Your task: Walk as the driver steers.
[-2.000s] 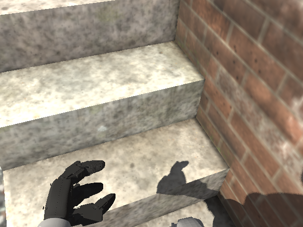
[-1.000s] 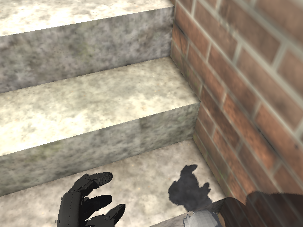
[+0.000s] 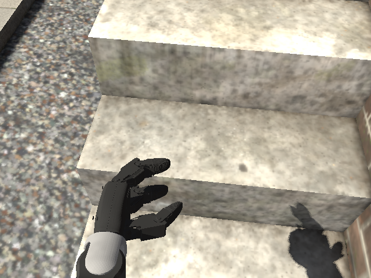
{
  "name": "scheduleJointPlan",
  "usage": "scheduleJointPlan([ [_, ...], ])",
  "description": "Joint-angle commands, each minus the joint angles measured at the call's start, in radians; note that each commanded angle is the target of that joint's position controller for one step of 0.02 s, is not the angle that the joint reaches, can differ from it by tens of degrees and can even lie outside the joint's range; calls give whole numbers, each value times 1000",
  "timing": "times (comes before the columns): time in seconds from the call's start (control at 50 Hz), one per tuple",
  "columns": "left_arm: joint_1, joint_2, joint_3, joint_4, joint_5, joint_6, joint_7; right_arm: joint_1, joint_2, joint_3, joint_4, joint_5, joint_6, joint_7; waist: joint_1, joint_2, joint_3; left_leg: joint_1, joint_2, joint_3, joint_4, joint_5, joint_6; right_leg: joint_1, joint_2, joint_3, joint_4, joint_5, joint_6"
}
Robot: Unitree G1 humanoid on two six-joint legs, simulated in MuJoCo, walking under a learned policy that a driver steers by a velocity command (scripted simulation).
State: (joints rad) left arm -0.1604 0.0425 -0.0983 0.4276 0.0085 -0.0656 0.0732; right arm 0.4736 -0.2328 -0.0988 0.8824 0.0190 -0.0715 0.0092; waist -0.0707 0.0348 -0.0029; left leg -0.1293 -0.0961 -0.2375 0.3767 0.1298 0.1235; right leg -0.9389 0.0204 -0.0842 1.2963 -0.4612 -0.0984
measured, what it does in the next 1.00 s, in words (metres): climbs: left foot 0.20 m higher, then right foot 0.20 m higher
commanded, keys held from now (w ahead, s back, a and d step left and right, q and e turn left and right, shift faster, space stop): w+shift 1.00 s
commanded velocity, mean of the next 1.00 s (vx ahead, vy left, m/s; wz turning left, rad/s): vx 1.00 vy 0.00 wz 0.12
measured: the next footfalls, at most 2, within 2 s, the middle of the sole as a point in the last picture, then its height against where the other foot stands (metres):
left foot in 0.40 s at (105, 243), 0.20 m higher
right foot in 0.86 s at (233, 132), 0.20 m higher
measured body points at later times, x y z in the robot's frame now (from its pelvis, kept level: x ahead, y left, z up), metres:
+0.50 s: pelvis +0.32 +0.05 +0.21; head +0.34 +0.02 +0.66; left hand +0.36 +0.32 +0.10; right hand +0.56 -0.14 +0.13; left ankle +0.42 +0.20 -0.41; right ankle +0.14 -0.08 -0.37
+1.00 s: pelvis +0.47 -0.05 +0.42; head +0.48 -0.06 +0.87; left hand +0.65 +0.20 +0.34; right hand +0.72 -0.29 +0.36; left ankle +0.45 +0.16 -0.16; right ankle +0.61 -0.14 -0.21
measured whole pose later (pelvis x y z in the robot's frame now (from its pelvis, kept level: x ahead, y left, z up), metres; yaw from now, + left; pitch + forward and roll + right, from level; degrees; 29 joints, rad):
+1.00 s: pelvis +0.47 -0.05 +0.42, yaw +2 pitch +1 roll +1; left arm 0.09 0.19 0.04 0.71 -0.01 0.01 0.02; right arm 0.02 -0.26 -0.08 0.60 -0.06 -0.03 0.01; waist 0.00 0.02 -0.01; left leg -0.68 -0.08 -0.26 1.50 -0.06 0.00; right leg -0.84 0.13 0.11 1.24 -0.51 -0.08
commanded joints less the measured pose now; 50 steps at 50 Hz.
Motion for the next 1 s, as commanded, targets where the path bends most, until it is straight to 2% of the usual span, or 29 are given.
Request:
scheduleJointPlan([
  [0.02,444,350,168,190,11,-7,-20,-216,-57,-26,-168,-30,-66,37,226,-404,-486,-216,-64,77,916,143,-25,872,-172,555,-591,40,-110],
  [0.04,322,325,170,216,-4,2,-26,-100,12,-15,-156,-61,-42,72,99,-387,-394,-419,-141,-39,1370,-140,-61,756,-241,949,-837,-116,-196],
  [0.06,190,229,160,217,-41,-12,-32,-92,-5,-9,-187,-91,-15,80,18,-174,-257,-544,-109,-21,1546,-122,-49,642,-243,904,-807,-281,-193],
  [0.12,312,162,154,387,-28,-79,-45,-227,19,31,-231,-120,33,62,2,44,-89,-794,-67,-46,1693,-136,2,666,-233,622,-765,-128,-141],
  [0.16,383,166,156,453,-6,-105,-42,-279,86,63,-238,-97,40,61,22,41,9,-928,-73,-54,1716,-212,7,684,-234,489,-788,31,-127],
  [0.28,441,308,167,446,-5,-165,-51,-532,61,61,-400,-81,114,29,14,-189,114,-1259,8,49,1919,-519,-18,745,-312,297,-1045,280,-136],
  [0.32,434,314,171,457,-19,-148,-50,-629,30,69,-485,-78,95,28,-31,-110,203,-1182,137,106,1494,-534,-20,680,-268,147,-1190,254,-102],
  [0.36,332,367,175,380,-53,-131,-34,-697,-23,93,-493,-33,86,51,-4,-66,156,-619,170,342,847,-659,-20,436,-221,14,-1427,482,-101],
  [0.38,534,381,167,408,-39,-133,-33,-688,-43,69,-468,-4,99,58,78,-44,57,-337,-5,552,818,-863,-14,483,-244,27,-1330,1121,-128],
  [0.4,600,435,173,433,-32,-138,-41,-425,-23,41,-411,-31,103,57,-25,-142,-156,-80,-117,560,917,-729,4,620,-287,20,-956,2107,-134],
  [0.42,496,569,221,394,-68,-131,-41,-131,-48,5,-375,-29,97,63,-237,-271,-376,127,-98,389,663,-548,5,666,-248,35,-647,2129,-143],
  [0.44,480,546,225,342,-108,-112,-65,-4,-153,-38,-287,-54,89,56,-257,-89,-511,315,39,-43,442,-829,68,462,-101,40,-248,1801,-67],
  [0.46,350,456,221,270,-94,-136,-104,-30,-249,-67,-278,-66,86,46,-258,211,-551,237,263,-500,36,-1045,147,364,138,13,324,924,12],
  [0.48,321,343,212,251,-83,-144,-116,-216,-181,-48,-303,-37,74,31,-171,120,-534,130,387,-610,-16,-570,180,318,145,178,772,549,46],
  [0.5,235,236,176,179,-84,-136,-103,-278,-150,-31,-277,-37,59,13,-135,11,-475,66,407,-550,62,-138,202,252,109,195,945,464,43],
  [0.54,149,106,126,72,-45,-109,-79,-159,-56,3,-92,-63,2,-16,-52,4,-203,2,403,-396,99,-34,166,-10,17,256,1041,108,-13],
  [0.6,183,109,121,74,-46,-37,-66,-80,69,50,3,-67,-74,-3,13,-40,-52,-11,403,-207,108,59,70,-180,37,333,1112,-145,-86],
  [0.66,134,18,106,27,-74,-15,-48,-101,40,60,41,-75,-99,8,72,-23,-19,-67,417,-47,54,90,66,-393,154,247,1490,-163,-78],
  [0.74,13,133,111,-118,-63,33,-12,-265,-119,46,-31,-69,-77,24,163,83,171,-534,353,227,-315,-196,-25,-75,69,112,805,13,24],
  [0.76,84,151,123,-90,-38,42,-20,-303,-165,31,-55,-66,-68,17,178,115,86,-554,338,315,-381,-49,-42,132,39,20,724,84,24],
  [0.8,284,153,125,-22,-38,35,-30,-401,-221,14,-77,-38,-56,11,261,177,-136,-368,336,456,-253,618,-70,481,23,-37,450,142,-24],
  [0.84,379,260,164,24,-25,22,-13,-411,-313,-12,-140,14,-80,2,290,222,-287,-158,344,410,-11,1094,-48,676,100,-19,76,70,14],
  [0.86,361,266,180,52,-21,14,-6,-383,-273,-4,-159,3,-66,9,271,253,-287,-30,351,350,225,1032,-37,595,109,74,-136,-95,10],
  [0.88,224,309,184,83,26,6,-13,-317,-70,29,-254,30,-41,27,136,-223,-229,-367,174,270,695,474,-75,671,-66,497,-439,-193,-86],
  [0.9,255,364,210,94,-4,15,-23,-300,19,35,-273,-6,-1,40,122,-389,-332,-471,0,-10,878,-216,-66,658,-111,773,-739,-378,-81],
  [0.92,90,298,190,92,-1,25,-72,-138,64,25,-234,-27,29,16,-3,-301,-446,-577,-84,-274,1165,-313,-94,778,-71,613,-547,-183,-80],
  [0.94,64,295,176,85,-37,50,-65,-179,74,42,-273,-83,45,19,-10,-322,-497,-532,-64,-153,1274,-287,-100,540,-53,768,-644,-456,-31],
  [0.98,-149,135,127,124,-18,40,-55,-235,65,52,-311,-114,64,-10,-116,-188,-245,-536,-13,41,1323,-183,-128,169,-4,534,-524,-330,-80],
  [1.0,-120,122,120,142,-12,28,-46,-207,61,63,-294,-109,81,-5,-113,-120,-241,-494,-11,123,1332,-154,-143,127,-3,450,-469,-260,-86],
])
Velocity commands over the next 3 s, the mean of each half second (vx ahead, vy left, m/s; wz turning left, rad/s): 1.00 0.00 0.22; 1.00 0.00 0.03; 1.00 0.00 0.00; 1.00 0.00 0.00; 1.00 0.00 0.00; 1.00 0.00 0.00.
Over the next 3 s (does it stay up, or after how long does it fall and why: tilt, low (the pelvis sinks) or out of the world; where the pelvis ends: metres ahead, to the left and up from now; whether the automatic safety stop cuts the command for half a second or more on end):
stays up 0.51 -0.08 0.42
